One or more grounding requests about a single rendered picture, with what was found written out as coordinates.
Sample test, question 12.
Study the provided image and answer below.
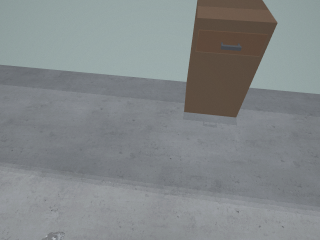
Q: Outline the handle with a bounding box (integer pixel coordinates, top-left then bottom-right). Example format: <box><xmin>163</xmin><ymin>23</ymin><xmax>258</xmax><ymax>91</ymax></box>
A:
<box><xmin>220</xmin><ymin>42</ymin><xmax>242</xmax><ymax>51</ymax></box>

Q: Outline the cabinet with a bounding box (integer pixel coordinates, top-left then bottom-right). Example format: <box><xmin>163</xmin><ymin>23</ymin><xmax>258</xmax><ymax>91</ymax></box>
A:
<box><xmin>184</xmin><ymin>0</ymin><xmax>278</xmax><ymax>118</ymax></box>

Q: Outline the drawer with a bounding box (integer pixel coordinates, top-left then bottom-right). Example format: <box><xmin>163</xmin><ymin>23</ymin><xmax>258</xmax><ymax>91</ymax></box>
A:
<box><xmin>196</xmin><ymin>29</ymin><xmax>268</xmax><ymax>56</ymax></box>

